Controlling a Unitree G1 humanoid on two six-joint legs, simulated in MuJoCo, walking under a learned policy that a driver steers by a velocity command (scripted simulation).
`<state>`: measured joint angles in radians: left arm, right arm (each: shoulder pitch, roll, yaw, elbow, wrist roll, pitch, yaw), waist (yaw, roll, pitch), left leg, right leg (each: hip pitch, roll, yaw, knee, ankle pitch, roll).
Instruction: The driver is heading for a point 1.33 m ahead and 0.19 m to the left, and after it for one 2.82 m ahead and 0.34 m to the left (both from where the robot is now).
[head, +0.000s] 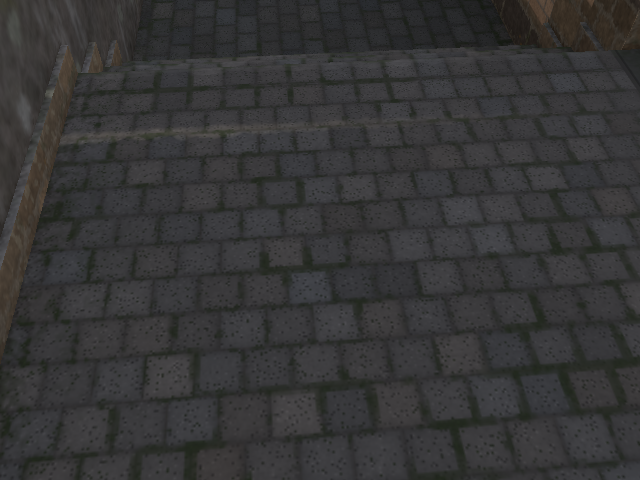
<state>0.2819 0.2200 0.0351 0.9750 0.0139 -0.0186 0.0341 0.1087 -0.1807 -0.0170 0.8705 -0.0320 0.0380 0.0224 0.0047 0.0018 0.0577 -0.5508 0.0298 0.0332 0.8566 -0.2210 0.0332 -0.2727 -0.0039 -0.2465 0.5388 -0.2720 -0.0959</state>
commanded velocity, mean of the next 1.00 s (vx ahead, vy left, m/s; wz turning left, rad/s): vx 0.04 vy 0.00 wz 0.29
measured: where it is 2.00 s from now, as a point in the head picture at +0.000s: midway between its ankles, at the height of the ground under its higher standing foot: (244, 424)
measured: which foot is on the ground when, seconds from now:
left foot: up 0.00-0.08, down 0.10-0.84, up 0.86-1.00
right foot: down 0.00-0.10, up 0.12-0.60, down 0.62-1.00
